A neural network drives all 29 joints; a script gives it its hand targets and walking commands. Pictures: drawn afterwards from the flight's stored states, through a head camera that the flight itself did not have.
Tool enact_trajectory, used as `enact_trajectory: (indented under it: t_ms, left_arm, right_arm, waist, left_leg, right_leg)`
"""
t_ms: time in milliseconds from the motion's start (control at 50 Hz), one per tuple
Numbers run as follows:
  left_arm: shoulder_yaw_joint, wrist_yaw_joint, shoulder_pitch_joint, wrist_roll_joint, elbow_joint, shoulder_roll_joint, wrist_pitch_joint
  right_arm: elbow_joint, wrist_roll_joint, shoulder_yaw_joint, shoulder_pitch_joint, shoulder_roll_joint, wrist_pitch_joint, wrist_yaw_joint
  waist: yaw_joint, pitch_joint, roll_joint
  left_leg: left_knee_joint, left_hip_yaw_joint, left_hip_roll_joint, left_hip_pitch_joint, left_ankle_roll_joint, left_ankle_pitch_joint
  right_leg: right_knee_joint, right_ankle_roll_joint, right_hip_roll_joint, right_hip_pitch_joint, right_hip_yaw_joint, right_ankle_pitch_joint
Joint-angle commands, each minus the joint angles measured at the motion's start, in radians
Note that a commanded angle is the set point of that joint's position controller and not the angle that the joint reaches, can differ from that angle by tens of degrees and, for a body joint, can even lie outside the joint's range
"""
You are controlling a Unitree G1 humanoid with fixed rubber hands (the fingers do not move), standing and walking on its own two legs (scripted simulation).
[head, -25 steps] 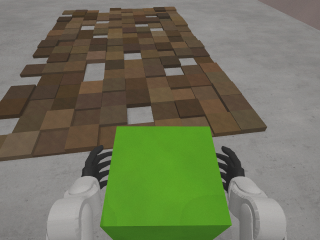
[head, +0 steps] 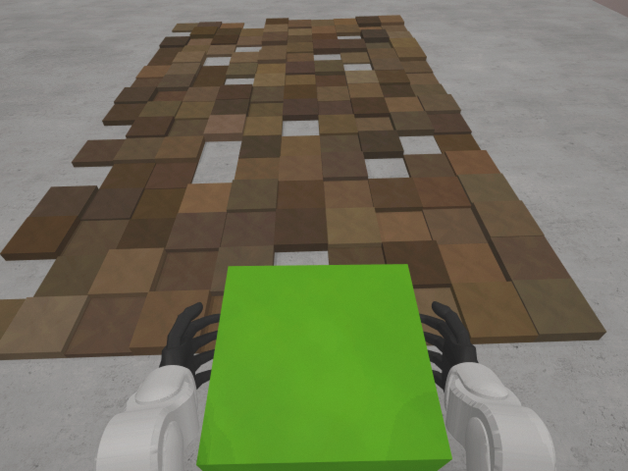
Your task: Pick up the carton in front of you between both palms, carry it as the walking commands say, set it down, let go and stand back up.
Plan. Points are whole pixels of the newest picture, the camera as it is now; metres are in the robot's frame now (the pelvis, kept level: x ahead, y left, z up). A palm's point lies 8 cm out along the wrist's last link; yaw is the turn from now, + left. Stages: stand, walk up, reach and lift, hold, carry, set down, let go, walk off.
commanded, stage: carry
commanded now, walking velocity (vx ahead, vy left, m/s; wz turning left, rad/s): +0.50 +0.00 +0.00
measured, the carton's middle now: (318, 390) +0.25 +0.01 +0.00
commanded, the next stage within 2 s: none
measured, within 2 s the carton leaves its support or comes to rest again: neither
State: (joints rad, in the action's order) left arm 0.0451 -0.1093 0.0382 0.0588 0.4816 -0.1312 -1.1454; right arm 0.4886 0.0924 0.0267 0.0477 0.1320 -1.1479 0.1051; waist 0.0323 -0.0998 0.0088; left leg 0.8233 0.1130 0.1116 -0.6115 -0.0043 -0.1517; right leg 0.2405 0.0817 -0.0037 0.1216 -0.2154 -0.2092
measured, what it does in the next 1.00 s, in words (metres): walks ahead: left foot, then right foot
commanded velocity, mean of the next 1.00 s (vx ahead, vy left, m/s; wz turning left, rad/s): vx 0.50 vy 0.00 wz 0.00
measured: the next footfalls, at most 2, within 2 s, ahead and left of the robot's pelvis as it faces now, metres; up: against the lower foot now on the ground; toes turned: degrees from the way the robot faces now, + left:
left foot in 0.22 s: +0.36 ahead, +0.11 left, +0.00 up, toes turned +9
right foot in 0.68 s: +0.64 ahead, -0.10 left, +0.02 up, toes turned -11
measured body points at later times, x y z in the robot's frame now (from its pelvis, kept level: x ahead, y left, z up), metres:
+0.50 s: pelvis +0.33 +0.04 +0.00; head +0.35 +0.06 +0.44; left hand +0.66 +0.17 +0.09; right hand +0.63 -0.13 +0.10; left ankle +0.32 +0.10 -0.75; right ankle +0.35 -0.11 -0.67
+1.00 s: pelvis +0.66 +0.00 -0.01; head +0.76 +0.00 +0.43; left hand +1.03 +0.17 +0.12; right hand +1.05 -0.14 +0.11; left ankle +0.76 +0.11 -0.70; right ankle +0.59 -0.09 -0.74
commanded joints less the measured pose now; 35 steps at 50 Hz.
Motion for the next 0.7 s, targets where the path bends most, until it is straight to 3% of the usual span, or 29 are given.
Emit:
enact_trajectory:
  t_ms: [0,120,140,180,200,220,240,260,280,300,320,360,460,540,620,660,680]
  left_arm:
    - [-0.693,0.205,-0.393,-0.339,0.122,-0.829,-0.006]
    - [-0.639,0.166,-0.41,-0.311,0.14,-0.717,-0.059]
    - [-0.635,0.159,-0.429,-0.312,0.142,-0.705,-0.066]
    - [-0.633,0.149,-0.474,-0.321,0.149,-0.684,-0.079]
    - [-0.635,0.143,-0.503,-0.325,0.152,-0.67,-0.086]
    - [-0.633,0.138,-0.546,-0.33,0.149,-0.654,-0.092]
    - [-0.641,0.135,-0.574,-0.336,0.161,-0.653,-0.1]
    - [-0.649,0.134,-0.606,-0.342,0.139,-0.658,-0.101]
    - [-0.653,0.136,-0.631,-0.345,0.112,-0.696,-0.097]
    - [-0.65,0.138,-0.664,-0.345,0.086,-0.723,-0.089]
    - [-0.647,0.139,-0.692,-0.342,0.057,-0.747,-0.078]
    - [-0.638,0.132,-0.744,-0.323,-0.007,-0.762,-0.055]
    - [-0.585,0.085,-0.894,-0.269,-0.164,-0.702,-0.008]
    - [-0.524,0.05,-0.979,-0.265,-0.252,-0.672,-0.003]
    - [-0.462,0.035,-1.05,-0.256,-0.329,-0.671,-0.001]
    - [-0.447,0.037,-1.11,-0.266,-0.331,-0.685,0.001]
    - [-0.441,0.037,-1.143,-0.274,-0.332,-0.692,0.004]
  right_arm:
    - [0.119,-0.319,-0.696,-0.413,0.867,0.008,-0.153]
    - [0.153,-0.352,-0.677,-0.467,0.748,-0.056,-0.14]
    - [0.152,-0.357,-0.669,-0.483,0.734,-0.065,-0.137]
    - [0.131,-0.363,-0.647,-0.507,0.714,-0.077,-0.132]
    - [0.118,-0.359,-0.631,-0.512,0.699,-0.081,-0.128]
    - [0.114,-0.351,-0.615,-0.52,0.687,-0.086,-0.125]
    - [0.081,-0.351,-0.599,-0.549,0.665,-0.084,-0.123]
    - [0.064,-0.361,-0.605,-0.56,0.696,-0.085,-0.123]
    - [0.07,-0.369,-0.61,-0.604,0.716,-0.081,-0.126]
    - [0.055,-0.371,-0.616,-0.65,0.748,-0.074,-0.129]
    - [0.04,-0.374,-0.623,-0.696,0.773,-0.066,-0.132]
    - [-0.004,-0.373,-0.621,-0.778,0.78,-0.045,-0.133]
    - [-0.152,-0.357,-0.568,-0.92,0.682,0.001,-0.108]
    - [-0.246,-0.344,-0.5,-0.995,0.648,0.012,-0.072]
    - [-0.325,-0.326,-0.443,-1.064,0.65,0.017,-0.049]
    - [-0.323,-0.34,-0.445,-1.147,0.679,0.019,-0.045]
    - [-0.311,-0.35,-0.451,-1.195,0.699,0.018,-0.043]
  waist:
    - [-0.014,-0.103,0.116]
    - [-0.007,0.0,0.133]
    - [-0.009,-0.003,0.137]
    - [-0.025,-0.089,0.139]
    - [-0.046,-0.163,0.096]
    - [-0.073,-0.25,0.014]
    - [-0.066,-0.343,-0.258]
    - [-0.059,-0.304,-0.274]
    - [-0.053,-0.292,-0.216]
    - [-0.05,-0.294,-0.101]
    - [-0.048,-0.267,-0.025]
    - [-0.039,-0.271,-0.069]
    - [-0.056,-0.22,-0.128]
    - [-0.076,-0.173,-0.129]
    - [-0.088,-0.146,-0.149]
    - [-0.063,-0.165,-0.162]
    - [-0.036,-0.205,-0.13]
  left_leg:
    - [-0.111,0.042,-0.011,-0.088,-0.009,0.076]
    - [-0.282,0.115,-0.056,-0.02,0.028,0.125]
    - [-0.305,0.127,-0.067,0.036,0.04,0.128]
    - [-0.336,0.187,-0.134,0.27,0.057,0.094]
    - [-0.365,0.2,-0.159,0.472,0.058,0.044]
    - [-0.375,0.008,-0.014,0.687,0.07,-0.079]
    - [-0.501,-0.536,0.285,0.902,0.238,-0.288]
    - [-0.609,-0.654,0.313,0.875,0.26,-0.136]
    - [-0.58,-0.524,0.29,0.83,0.246,-0.005]
    - [-0.554,-0.42,0.264,0.773,0.214,0.089]
    - [-0.557,-0.325,0.236,0.686,0.181,0.12]
    - [-0.587,-0.218,0.192,0.613,0.146,0.064]
    - [-0.612,-0.103,0.15,0.636,0.175,0.104]
    - [-0.575,-0.049,0.113,0.682,0.181,0.229]
    - [-0.498,-0.025,0.103,0.723,0.17,0.362]
    - [-0.403,0.002,0.106,0.74,0.14,0.559]
    - [-0.278,0.045,0.068,0.729,0.112,0.666]
  right_leg:
    - [-0.089,0.05,-0.234,-0.204,0.152,0.292]
    - [-0.051,0.045,-0.227,-0.222,0.091,0.483]
    - [-0.017,0.036,-0.226,-0.221,0.073,0.569]
    - [0.188,0.004,-0.199,-0.2,0.006,0.764]
    - [0.383,-0.02,-0.159,-0.128,-0.033,0.715]
    - [0.604,-0.037,-0.139,0.038,-0.01,0.438]
    - [0.941,-0.084,0.003,0.376,0.032,0.091]
    - [1.094,-0.065,0.034,0.502,0.16,-0.239]
    - [1.155,-0.042,-0.031,0.529,0.211,-0.22]
    - [1.123,-0.028,-0.071,0.519,0.223,-0.177]
    - [1.053,-0.023,-0.101,0.498,0.221,-0.129]
    - [0.955,-0.029,-0.105,0.453,0.191,-0.059]
    - [0.764,-0.058,-0.094,0.571,0.124,0.032]
    - [0.58,-0.055,-0.077,0.615,0.084,0.103]
    - [0.416,-0.016,-0.038,0.561,0.053,0.142]
    - [0.355,0.012,-0.007,0.468,0.036,0.14]
    - [0.304,0.015,0.052,0.345,-0.02,0.124]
